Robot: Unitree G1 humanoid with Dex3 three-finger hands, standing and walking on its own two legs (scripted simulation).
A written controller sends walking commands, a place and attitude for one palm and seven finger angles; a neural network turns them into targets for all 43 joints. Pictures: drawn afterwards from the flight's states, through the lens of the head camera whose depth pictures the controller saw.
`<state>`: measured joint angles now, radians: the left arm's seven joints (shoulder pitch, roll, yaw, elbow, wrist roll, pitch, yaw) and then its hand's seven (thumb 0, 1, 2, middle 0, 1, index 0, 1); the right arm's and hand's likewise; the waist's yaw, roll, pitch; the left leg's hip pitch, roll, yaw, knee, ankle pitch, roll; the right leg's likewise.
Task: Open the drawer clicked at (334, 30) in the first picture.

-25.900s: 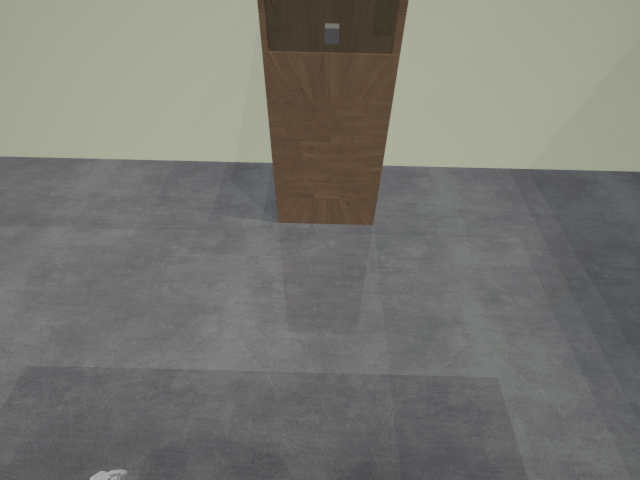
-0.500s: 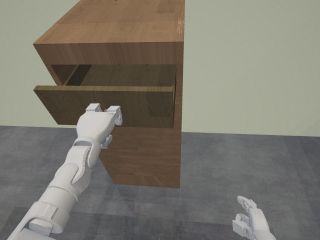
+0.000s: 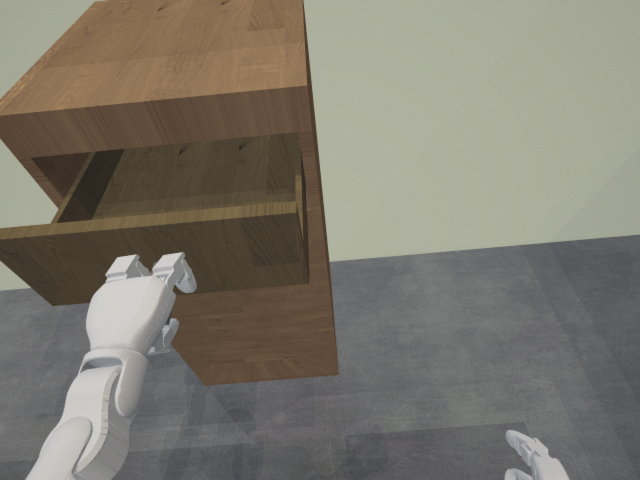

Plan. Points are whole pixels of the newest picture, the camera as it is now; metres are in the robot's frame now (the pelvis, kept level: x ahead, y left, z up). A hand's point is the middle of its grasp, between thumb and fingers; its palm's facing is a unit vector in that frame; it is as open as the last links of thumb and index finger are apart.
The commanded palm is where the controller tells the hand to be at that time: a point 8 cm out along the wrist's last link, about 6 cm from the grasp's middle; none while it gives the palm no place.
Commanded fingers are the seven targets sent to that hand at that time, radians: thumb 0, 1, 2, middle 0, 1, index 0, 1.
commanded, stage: pull the drawer open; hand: left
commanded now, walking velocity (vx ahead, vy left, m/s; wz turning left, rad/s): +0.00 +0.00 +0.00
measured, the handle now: (153, 289) +0.34 +0.23 +0.07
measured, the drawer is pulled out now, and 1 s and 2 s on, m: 0.16 0.24 0.29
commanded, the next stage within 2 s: open the thumb to release the handle in 1.70 s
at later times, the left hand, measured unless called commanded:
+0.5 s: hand (157, 330) +0.28 +0.21 +0.06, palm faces +0.00 -0.08 -1.00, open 7.3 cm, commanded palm +0.24 +0.22 +0.12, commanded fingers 0.00 0.90 0.90 -0.40 -1.35 -0.40 -1.35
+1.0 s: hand (142, 394) +0.21 +0.21 +0.06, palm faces +0.04 -0.12 -0.99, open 7.5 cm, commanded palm +0.15 +0.21 +0.12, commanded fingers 0.00 0.90 0.90 -0.40 -1.35 -0.40 -1.35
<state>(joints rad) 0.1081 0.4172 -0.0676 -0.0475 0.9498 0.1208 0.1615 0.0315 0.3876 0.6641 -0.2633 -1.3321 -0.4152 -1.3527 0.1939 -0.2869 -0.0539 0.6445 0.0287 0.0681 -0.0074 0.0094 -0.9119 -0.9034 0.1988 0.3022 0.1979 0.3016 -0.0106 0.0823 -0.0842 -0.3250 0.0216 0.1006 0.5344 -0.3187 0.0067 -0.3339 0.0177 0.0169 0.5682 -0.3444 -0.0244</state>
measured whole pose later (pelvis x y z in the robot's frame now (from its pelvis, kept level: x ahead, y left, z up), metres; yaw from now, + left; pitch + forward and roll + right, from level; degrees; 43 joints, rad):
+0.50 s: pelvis -0.02 -0.01 +0.00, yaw +3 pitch +3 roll +1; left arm -0.14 0.39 -0.15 0.22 0.98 0.08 0.12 0.02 0.43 0.62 -0.22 -1.35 -0.42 -1.35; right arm 0.08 -0.21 0.02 0.65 0.02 0.08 -0.05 0.01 -0.91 -0.90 0.20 0.30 0.20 0.30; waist 0.05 0.07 -0.07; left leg -0.31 0.01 0.04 0.52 -0.27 0.00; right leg -0.30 0.01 -0.04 0.56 -0.32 -0.04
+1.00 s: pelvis +0.00 +0.00 +0.00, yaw +1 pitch +5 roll +1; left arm 0.44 0.39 -0.13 -0.33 0.98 0.13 0.21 0.06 0.42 0.61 -0.24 -1.35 -0.42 -1.35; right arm 0.10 -0.24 -0.02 0.60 0.01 0.08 0.05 0.01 -0.91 -0.90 0.20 0.30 0.20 0.30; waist 0.04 0.10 -0.09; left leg -0.31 0.01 0.08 0.57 -0.34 0.01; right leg -0.31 0.01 0.00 0.59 -0.37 -0.02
